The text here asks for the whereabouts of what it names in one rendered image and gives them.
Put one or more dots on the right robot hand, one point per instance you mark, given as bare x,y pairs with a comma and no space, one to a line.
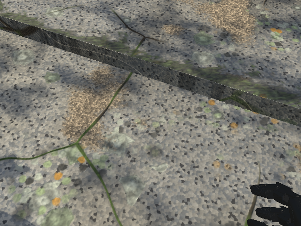
290,216

